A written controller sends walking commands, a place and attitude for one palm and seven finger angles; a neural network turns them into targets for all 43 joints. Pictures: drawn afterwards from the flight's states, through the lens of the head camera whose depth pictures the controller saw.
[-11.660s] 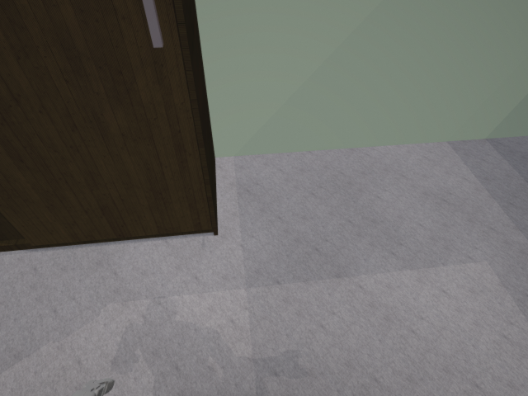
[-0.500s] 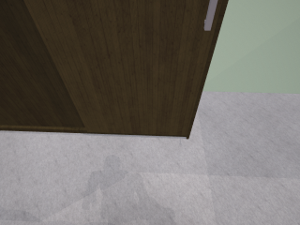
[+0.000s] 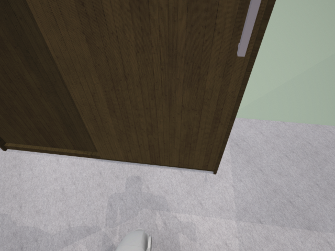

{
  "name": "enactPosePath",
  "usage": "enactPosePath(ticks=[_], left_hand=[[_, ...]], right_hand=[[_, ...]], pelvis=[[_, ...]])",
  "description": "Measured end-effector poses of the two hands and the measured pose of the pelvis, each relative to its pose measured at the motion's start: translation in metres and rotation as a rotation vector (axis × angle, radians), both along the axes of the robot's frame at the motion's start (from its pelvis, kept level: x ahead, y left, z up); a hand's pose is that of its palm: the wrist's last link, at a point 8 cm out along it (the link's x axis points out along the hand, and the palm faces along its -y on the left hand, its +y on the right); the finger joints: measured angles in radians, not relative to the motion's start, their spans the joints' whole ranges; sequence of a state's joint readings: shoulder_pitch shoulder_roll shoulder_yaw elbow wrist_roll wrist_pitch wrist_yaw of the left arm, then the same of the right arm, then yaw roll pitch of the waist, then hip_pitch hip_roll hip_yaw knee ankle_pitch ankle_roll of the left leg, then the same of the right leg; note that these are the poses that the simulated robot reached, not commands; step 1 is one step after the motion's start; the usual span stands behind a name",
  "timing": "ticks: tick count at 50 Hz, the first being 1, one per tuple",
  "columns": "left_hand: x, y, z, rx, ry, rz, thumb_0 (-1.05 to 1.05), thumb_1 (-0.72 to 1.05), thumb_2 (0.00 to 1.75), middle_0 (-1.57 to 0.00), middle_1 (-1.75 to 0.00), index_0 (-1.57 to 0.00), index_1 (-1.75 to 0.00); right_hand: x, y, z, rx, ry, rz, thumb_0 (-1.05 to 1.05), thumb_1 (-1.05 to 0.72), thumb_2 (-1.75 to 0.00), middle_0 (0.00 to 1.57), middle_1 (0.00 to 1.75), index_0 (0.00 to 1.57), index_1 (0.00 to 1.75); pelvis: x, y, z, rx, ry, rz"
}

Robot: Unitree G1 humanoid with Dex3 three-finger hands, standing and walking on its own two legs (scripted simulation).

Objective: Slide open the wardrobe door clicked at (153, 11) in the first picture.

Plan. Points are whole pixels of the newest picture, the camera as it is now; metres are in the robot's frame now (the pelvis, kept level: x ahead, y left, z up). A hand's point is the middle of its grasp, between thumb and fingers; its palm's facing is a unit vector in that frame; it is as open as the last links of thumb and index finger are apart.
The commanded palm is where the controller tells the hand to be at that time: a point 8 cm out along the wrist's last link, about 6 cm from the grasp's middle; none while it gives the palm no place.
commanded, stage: take the last steps up to it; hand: right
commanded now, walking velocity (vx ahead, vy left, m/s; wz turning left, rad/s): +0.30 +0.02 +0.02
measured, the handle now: (252, 6) +0.72 -0.16 +0.27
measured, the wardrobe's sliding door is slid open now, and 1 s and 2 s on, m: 0.00 0.00 0.00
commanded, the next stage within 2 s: come to a stop and stand still in 0.46 s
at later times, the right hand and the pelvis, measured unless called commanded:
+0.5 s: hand out of the picture +0.18 -0.14 -0.17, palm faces +0.08 +0.97 -0.21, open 7.2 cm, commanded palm none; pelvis +0.17 +0.05 +0.00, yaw -1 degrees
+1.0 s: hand (232, 240) +0.21 -0.16 -0.18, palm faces +0.05 +0.98 -0.21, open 7.4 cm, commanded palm none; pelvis +0.18 +0.04 +0.00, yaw +1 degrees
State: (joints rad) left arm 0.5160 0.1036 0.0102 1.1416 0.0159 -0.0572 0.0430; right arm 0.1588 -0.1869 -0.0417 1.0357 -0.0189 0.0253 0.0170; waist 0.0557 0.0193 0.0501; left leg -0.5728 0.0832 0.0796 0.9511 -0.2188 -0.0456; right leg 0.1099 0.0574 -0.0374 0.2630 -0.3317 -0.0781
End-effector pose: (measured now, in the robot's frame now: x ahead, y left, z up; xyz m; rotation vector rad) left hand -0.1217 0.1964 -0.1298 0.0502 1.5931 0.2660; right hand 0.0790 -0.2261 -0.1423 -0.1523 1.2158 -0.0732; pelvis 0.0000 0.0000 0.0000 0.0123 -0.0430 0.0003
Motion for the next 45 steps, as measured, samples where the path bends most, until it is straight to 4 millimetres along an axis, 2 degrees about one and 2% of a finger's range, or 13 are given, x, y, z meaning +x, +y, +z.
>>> enactPosePath(ticks=[3,6,8,10,12,15,20,25,30,34,39,42,45], left_hand=[[-0.006,-0.003,-0.001,-0.026,0.072,0.036,0.0,0.91,0.9,-0.2,-0.3,-0.2,-0.3],[-0.002,0.001,-0.004,-0.052,0.137,0.063,0.0,0.91,0.9,-0.2,-0.3,-0.21,-0.3],[0.009,0.009,-0.01,-0.067,0.167,0.075,0.0,0.91,0.9,-0.2,-0.3,-0.21,-0.3],[0.031,0.022,-0.017,-0.072,0.162,0.073,0.0,0.91,0.9,-0.2,-0.3,-0.21,-0.3],[0.065,0.038,-0.022,-0.06,0.112,0.051,0.0,0.91,0.9,-0.2,-0.3,-0.21,-0.3],[0.131,0.061,-0.025,-0.034,-0.008,0.0,0.0,0.91,0.9,-0.2,-0.3,-0.2,-0.3],[0.245,0.082,-0.019,0.001,-0.218,-0.089,0.0,0.91,0.9,-0.2,-0.3,-0.2,-0.3],[0.335,0.082,-0.008,0.022,-0.353,-0.16,0.0,0.93,0.9,-0.2,-0.3,-0.2,-0.3],[0.402,0.061,-0.001,0.03,-0.416,-0.243,0.0,0.93,0.9,-0.19,-0.3,-0.2,-0.3],[0.435,0.035,-0.001,0.036,-0.449,-0.282,0.0,0.92,0.9,-0.2,-0.3,-0.2,-0.3],[0.44,0.013,0.002,0.025,-0.459,-0.238,-0.01,0.92,0.9,-0.2,-0.3,-0.2,-0.3],[0.436,0.021,0.005,0.044,-0.472,-0.2,-0.03,0.94,0.9,-0.2,-0.3,-0.21,-0.3],[0.421,0.038,0.006,0.066,-0.455,-0.187,-0.04,0.94,0.9,-0.21,-0.3,-0.21,-0.3]], right_hand=[[0.053,0.018,0.002,0.003,-0.056,0.046,0.01,-0.91,-0.89,0.19,0.3,0.2,0.3],[0.107,0.039,0.004,0.005,-0.128,0.084,0.01,-0.91,-0.89,0.19,0.3,0.2,0.3],[0.136,0.052,0.002,0.004,-0.188,0.091,0.0,-0.91,-0.89,0.2,0.3,0.2,0.3],[0.15,0.061,0.001,0.002,-0.228,0.072,0.0,-0.91,-0.89,0.2,0.3,0.2,0.3],[0.149,0.065,0.002,0.002,-0.215,0.042,0.0,-0.91,-0.89,0.2,0.3,0.2,0.3],[0.133,0.067,0.002,-0.006,-0.139,-0.009,0.0,-0.91,-0.89,0.2,0.3,0.2,0.3],[0.115,0.044,0.009,-0.074,-0.058,-0.08,-0.04,-0.96,-0.89,0.2,0.3,0.2,0.3],[0.089,0.039,0.004,-0.056,0.068,-0.117,-0.02,-0.94,-0.89,0.2,0.3,0.2,0.3],[0.066,0.039,-0.008,0.001,0.187,-0.182,-0.01,-0.92,-0.89,0.2,0.3,0.2,0.3],[0.057,0.038,-0.021,0.038,0.28,-0.207,0.0,-0.92,-0.89,0.2,0.3,0.2,0.3],[0.069,0.036,-0.018,0.049,0.324,-0.158,0.0,-0.91,-0.89,0.2,0.3,0.2,0.3],[0.084,0.029,-0.015,0.03,0.293,-0.133,0.0,-0.91,-0.89,0.2,0.3,0.2,0.3],[0.101,0.022,-0.015,-0.001,0.233,-0.118,0.0,-0.91,-0.89,0.2,0.3,0.2,0.3]], pelvis=[[0.022,0.009,-0.004,-0.002,0.005,0.002],[0.048,0.021,-0.012,0.001,0.01,0.009],[0.067,0.033,-0.02,-0.011,0.007,0.008],[0.081,0.042,-0.024,-0.013,-0.002,0.004],[0.093,0.047,-0.021,-0.004,-0.017,-0.01],[0.11,0.052,-0.012,-0.001,-0.017,-0.015],[0.137,0.055,-0.003,0.004,0.003,-0.025],[0.165,0.047,0.001,0.01,0.017,-0.022],[0.194,0.029,-0.003,0.019,0.018,-0.029],[0.212,0.014,-0.008,0.005,0.005,-0.018],[0.213,0.007,-0.003,0.006,-0.008,0.008],[0.204,0.01,-0.001,0.013,-0.003,0.014],[0.193,0.018,-0.001,0.015,0.003,0.021]])
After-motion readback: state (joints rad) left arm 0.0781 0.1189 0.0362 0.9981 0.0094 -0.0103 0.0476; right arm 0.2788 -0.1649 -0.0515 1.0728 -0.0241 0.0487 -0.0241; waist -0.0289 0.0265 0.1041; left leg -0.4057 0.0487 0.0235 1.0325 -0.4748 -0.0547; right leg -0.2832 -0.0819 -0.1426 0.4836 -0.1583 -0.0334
